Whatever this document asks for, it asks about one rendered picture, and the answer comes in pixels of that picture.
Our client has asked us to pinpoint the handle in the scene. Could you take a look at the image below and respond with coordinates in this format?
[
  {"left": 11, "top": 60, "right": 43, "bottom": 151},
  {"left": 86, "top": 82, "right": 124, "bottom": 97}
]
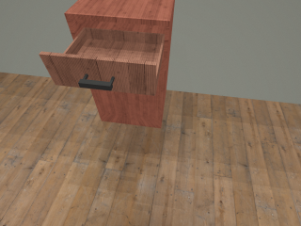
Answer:
[{"left": 78, "top": 73, "right": 115, "bottom": 91}]

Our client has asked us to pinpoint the drawer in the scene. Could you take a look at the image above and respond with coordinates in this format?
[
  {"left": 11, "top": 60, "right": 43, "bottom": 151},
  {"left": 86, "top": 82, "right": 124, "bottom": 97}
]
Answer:
[{"left": 39, "top": 27, "right": 165, "bottom": 96}]

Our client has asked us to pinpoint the cabinet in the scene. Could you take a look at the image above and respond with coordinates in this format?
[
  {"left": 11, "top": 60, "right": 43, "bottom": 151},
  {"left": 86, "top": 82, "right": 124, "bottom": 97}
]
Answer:
[{"left": 64, "top": 0, "right": 175, "bottom": 129}]

